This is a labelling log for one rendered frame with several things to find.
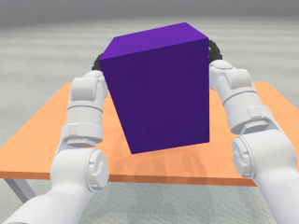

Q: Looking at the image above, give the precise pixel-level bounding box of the robot left hand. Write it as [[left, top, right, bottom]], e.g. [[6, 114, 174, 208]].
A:
[[92, 53, 103, 72]]

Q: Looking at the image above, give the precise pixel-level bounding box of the table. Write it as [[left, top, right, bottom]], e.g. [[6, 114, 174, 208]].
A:
[[0, 81, 299, 204]]

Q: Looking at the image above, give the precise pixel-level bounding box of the robot right hand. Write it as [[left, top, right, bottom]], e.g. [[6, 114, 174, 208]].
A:
[[208, 40, 222, 65]]

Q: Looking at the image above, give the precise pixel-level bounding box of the robot right upper arm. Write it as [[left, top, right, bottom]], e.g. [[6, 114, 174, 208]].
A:
[[232, 129, 299, 224]]

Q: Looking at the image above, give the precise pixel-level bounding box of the robot left upper arm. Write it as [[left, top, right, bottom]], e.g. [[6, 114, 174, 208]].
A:
[[2, 147, 109, 224]]

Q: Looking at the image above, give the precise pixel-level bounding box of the right robot forearm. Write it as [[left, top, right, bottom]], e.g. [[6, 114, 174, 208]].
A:
[[208, 60, 297, 168]]

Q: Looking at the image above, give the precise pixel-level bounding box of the left robot forearm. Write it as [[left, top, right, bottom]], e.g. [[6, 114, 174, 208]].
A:
[[50, 70, 108, 183]]

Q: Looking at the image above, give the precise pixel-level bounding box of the carton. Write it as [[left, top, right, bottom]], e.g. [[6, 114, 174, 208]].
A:
[[98, 22, 210, 155]]

